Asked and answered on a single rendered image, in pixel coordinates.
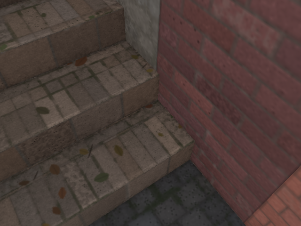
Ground stairs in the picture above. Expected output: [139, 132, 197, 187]
[0, 0, 195, 226]

